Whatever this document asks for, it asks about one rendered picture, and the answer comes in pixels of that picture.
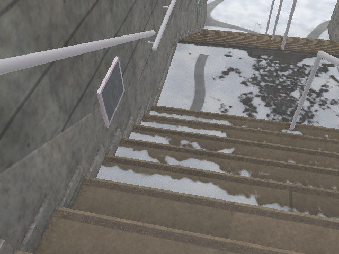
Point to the stairs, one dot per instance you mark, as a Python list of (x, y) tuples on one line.
[(262, 40), (194, 182)]

